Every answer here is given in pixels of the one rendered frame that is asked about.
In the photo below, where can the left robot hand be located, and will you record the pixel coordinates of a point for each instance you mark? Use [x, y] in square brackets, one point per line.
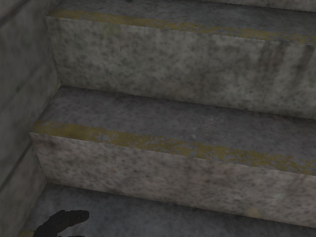
[60, 221]

